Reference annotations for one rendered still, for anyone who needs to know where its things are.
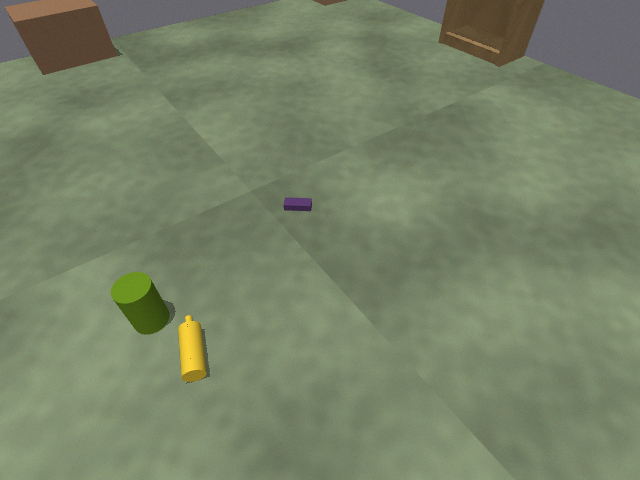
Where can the bookshelf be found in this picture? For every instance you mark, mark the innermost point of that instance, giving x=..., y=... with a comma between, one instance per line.
x=497, y=31

